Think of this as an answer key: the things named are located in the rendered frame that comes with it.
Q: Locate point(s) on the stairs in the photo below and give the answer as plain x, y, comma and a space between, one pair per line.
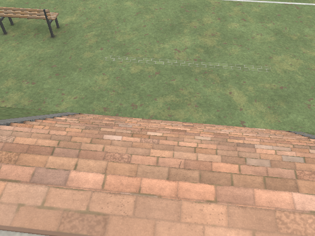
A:
207, 163

